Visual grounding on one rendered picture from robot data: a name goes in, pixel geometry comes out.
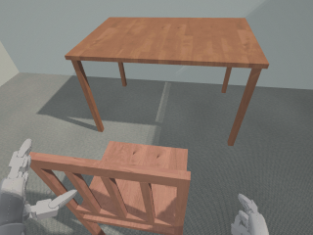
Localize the right robot hand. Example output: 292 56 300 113
231 194 269 235

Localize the chair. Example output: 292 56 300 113
29 141 191 235

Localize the left robot hand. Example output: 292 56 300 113
0 138 77 226

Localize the left robot forearm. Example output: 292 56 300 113
0 223 26 235

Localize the table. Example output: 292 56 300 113
65 17 269 146

